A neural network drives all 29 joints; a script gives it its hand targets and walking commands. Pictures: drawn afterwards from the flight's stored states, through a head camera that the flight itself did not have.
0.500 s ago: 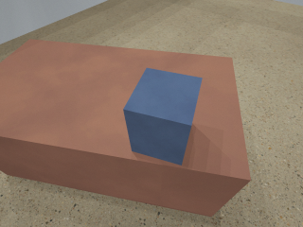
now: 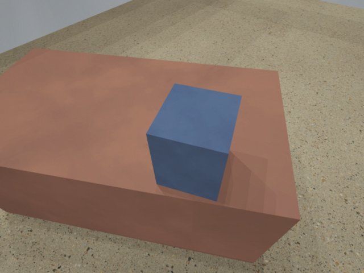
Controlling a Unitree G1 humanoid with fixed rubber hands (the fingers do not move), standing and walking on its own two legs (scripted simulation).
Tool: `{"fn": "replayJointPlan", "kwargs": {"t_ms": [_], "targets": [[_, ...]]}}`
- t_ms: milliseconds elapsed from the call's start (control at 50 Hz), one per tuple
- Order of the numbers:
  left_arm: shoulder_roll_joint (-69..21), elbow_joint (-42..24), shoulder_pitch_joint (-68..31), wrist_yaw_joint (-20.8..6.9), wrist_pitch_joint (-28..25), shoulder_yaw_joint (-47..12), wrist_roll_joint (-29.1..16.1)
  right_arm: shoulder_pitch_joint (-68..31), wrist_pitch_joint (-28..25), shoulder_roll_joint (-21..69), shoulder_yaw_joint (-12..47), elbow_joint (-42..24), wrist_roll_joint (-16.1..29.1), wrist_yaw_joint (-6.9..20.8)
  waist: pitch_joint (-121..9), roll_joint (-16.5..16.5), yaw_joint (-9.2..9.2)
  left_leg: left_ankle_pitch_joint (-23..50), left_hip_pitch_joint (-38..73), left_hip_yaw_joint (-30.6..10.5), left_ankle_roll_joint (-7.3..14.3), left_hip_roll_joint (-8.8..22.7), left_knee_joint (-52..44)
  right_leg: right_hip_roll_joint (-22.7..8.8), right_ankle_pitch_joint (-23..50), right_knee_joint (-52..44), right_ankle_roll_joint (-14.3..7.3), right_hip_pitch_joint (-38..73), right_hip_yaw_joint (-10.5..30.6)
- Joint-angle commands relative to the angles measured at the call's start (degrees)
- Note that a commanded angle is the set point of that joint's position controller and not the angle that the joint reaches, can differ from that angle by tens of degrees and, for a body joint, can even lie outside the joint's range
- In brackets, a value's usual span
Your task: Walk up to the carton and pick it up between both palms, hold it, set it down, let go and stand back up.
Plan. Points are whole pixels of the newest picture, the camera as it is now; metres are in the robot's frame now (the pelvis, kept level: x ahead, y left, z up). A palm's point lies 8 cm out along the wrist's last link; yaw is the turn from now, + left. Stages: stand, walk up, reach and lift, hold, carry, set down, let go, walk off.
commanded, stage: stand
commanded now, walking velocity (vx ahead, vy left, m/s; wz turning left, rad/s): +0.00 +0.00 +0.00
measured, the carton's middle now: (196, 143) +0.48 -0.01 -0.05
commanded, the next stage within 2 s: walk up in 1.92 s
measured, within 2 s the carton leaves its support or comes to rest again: neither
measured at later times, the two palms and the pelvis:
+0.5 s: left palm out of the picture -0.01 +0.19 -0.15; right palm out of the picture -0.03 -0.20 -0.15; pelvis +0.01 -0.01 +0.00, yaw +0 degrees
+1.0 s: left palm out of the picture -0.01 +0.19 -0.15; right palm out of the picture -0.02 -0.21 -0.15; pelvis +0.02 -0.01 +0.00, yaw +0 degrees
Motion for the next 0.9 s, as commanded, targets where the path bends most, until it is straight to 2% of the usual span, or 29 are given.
{"fn": "replayJointPlan", "kwargs": {"t_ms": [0,880], "targets": [[4.37,-0.74,4.80,0.01,-0.15,0.48,-0.10,5.74,-0.07,-3.54,-0.39,-0.13,0.15,-0.02,2.29,0.03,-0.15,6.99,-1.41,-2.37,2.24,2.49,-4.63,-6.16,6.13,-6.25,-1.26,-2.21,5.81],[4.47,-1.04,5.24,0.07,-0.87,0.45,-0.21,5.32,0.05,-3.96,-0.32,1.21,0.27,-0.12,2.91,-0.04,-0.17,9.02,-0.28,-1.63,1.32,3.00,-4.71,-6.45,12.54,-6.33,-1.65,-0.10,5.60]]}}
